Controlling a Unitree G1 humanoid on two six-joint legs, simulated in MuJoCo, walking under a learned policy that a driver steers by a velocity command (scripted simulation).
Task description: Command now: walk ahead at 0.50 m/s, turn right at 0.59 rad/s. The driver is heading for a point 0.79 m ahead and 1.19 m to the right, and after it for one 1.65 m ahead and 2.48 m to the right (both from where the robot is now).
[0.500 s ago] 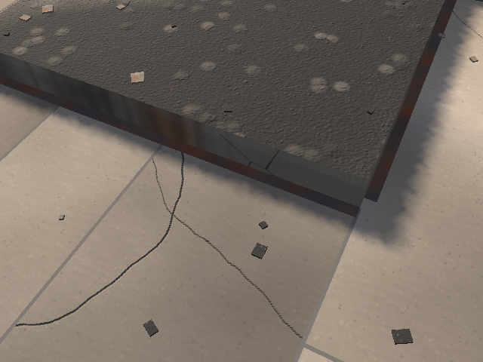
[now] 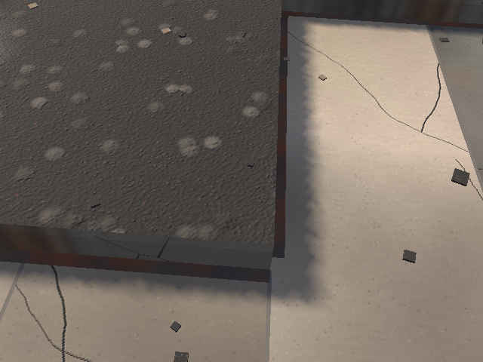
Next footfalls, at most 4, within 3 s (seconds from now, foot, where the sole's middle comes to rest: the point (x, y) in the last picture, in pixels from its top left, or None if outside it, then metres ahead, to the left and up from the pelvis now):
0.22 right None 0.26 -0.12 -0.78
0.68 left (245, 322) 0.59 -0.03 -0.78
1.20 right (378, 298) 0.66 -0.43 -0.78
1.70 left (388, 204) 1.00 -0.54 -0.78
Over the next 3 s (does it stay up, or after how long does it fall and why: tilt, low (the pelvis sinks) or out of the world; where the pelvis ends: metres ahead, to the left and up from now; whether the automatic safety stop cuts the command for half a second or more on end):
stays up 1.03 -1.12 0.00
